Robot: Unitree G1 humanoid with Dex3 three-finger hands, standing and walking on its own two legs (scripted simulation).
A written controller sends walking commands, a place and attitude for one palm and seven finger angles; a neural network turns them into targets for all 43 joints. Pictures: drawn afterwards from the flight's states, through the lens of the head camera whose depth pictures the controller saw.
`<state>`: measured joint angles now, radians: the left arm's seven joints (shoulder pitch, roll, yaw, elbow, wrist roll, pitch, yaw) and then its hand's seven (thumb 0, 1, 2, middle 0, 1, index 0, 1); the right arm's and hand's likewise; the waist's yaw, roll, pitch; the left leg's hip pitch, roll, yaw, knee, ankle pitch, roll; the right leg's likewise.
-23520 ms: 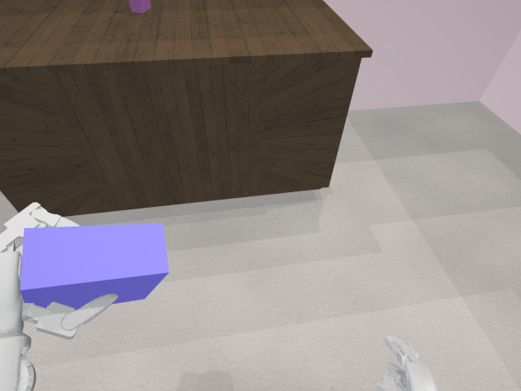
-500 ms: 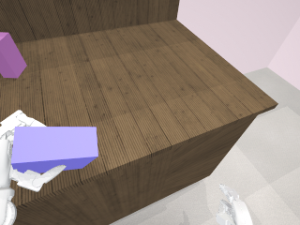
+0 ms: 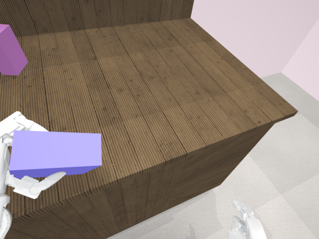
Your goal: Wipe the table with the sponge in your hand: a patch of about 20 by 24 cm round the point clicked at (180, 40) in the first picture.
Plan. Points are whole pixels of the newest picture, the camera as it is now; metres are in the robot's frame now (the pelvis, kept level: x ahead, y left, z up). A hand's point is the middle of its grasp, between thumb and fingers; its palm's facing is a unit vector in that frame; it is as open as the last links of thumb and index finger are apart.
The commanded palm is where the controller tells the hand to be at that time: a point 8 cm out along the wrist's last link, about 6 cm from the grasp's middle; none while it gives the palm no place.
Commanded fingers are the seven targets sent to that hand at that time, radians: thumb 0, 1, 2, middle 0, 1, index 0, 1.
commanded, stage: come to a stop and stand still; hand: left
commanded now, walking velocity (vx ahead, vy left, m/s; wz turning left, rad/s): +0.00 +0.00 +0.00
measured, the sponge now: (68, 156) +0.24 +0.21 +0.12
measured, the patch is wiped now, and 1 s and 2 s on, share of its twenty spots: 0.00 0.00 0.00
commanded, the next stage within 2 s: look again from close up in 0.48 s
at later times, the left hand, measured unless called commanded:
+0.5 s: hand (39, 148) +0.23 +0.25 +0.16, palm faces +0.37 -0.85 -0.38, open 10.0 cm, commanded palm +0.17 +0.28 +0.18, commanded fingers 0.00 0.10 1.30 -1.20 -1.60 -1.20 -1.60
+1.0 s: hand (41, 147) +0.23 +0.25 +0.16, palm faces +0.36 -0.83 -0.42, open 10.0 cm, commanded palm +0.17 +0.28 +0.18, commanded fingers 0.00 0.10 1.30 -1.20 -1.60 -1.20 -1.60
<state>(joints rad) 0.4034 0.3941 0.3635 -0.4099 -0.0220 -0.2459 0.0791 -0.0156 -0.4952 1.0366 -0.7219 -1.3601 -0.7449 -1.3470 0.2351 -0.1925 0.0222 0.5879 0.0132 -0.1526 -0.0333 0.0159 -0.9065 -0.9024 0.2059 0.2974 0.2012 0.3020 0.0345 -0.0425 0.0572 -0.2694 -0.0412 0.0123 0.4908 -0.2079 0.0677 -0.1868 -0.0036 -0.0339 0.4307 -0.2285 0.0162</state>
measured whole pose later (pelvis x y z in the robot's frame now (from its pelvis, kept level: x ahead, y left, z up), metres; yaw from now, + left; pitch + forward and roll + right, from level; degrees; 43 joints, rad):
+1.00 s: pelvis +0.01 +0.00 +0.00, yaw +0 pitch -1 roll -2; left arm 0.39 0.40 0.34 -0.44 -0.02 -0.19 0.09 -0.02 -0.49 1.04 -0.72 -1.36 -0.74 -1.35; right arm 0.22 -0.21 0.03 0.55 0.03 -0.11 -0.07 0.02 -0.91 -0.90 0.21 0.30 0.20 0.30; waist 0.04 -0.01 0.06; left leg -0.24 -0.04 0.00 0.45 -0.20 0.07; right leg -0.15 0.00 -0.03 0.38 -0.22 0.02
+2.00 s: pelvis +0.00 -0.07 -0.01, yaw +0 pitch -3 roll +1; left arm 0.24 0.67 0.30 -0.43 0.31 0.30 -0.06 -0.01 -0.49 1.04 -0.72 -1.35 -0.75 -1.34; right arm 0.15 -0.30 0.02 0.61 0.06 -0.05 -0.15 0.02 -0.91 -0.90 0.20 0.30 0.20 0.30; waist 0.10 0.10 -0.01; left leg -0.28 0.01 -0.02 0.60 -0.27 -0.03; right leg -0.24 0.06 -0.04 0.64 -0.35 -0.08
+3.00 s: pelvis -0.02 -0.04 +0.00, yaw +1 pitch -5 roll +0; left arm -0.05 0.63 0.02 -0.39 0.75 0.54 -0.13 -0.01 -0.49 1.04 -0.72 -1.35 -0.75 -1.34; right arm -0.04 -0.25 0.10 0.66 0.06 0.01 -0.09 0.02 -0.91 -0.90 0.21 0.30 0.20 0.30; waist 0.16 0.12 0.01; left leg -0.20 -0.03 -0.01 0.45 -0.16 0.01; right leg -0.15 0.02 -0.04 0.49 -0.25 -0.05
